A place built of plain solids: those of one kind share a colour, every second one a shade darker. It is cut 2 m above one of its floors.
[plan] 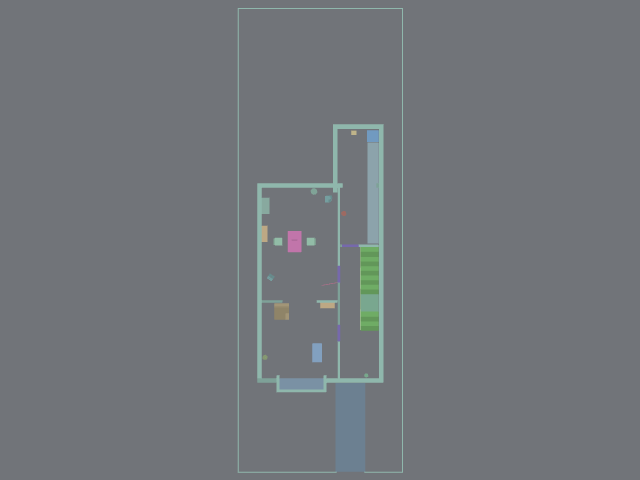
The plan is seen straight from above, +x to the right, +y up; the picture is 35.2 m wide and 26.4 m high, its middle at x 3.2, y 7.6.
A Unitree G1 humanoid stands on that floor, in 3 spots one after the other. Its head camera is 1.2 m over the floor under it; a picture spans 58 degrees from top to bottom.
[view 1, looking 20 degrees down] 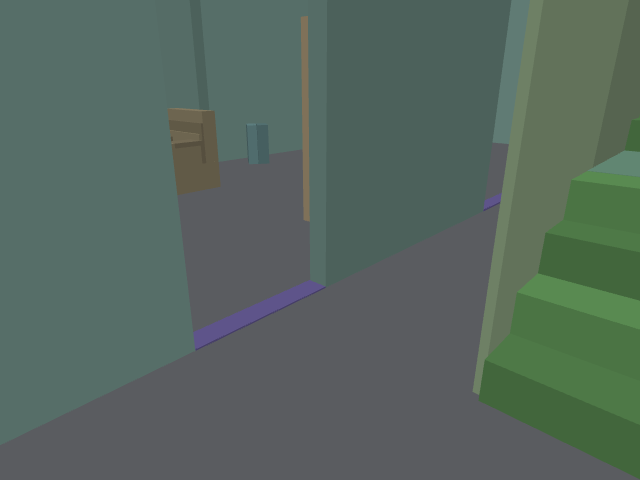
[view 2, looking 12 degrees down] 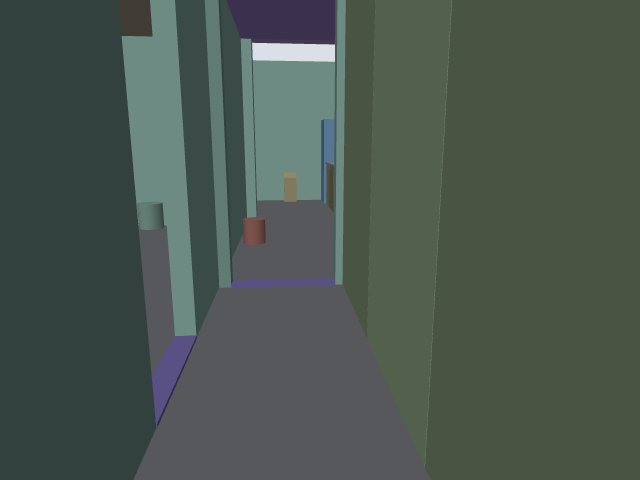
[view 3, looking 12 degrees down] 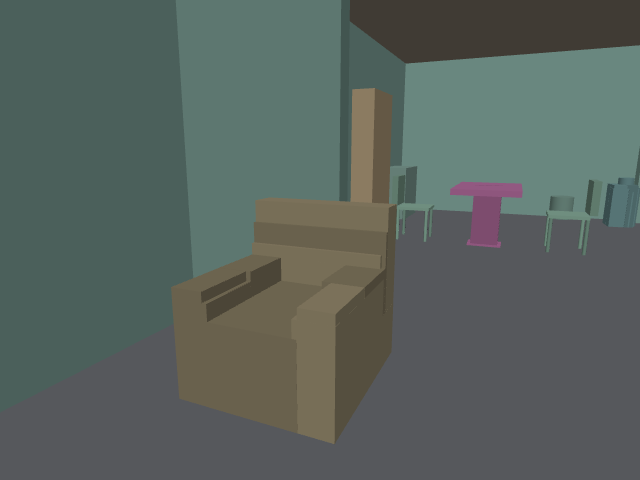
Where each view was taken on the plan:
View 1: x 5.94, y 1.14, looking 133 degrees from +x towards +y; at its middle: wall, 2.62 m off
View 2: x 4.87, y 3.52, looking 85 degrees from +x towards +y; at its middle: ground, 5.77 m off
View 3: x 2.08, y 1.75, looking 114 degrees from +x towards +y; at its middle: slotfit_front_seat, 2.44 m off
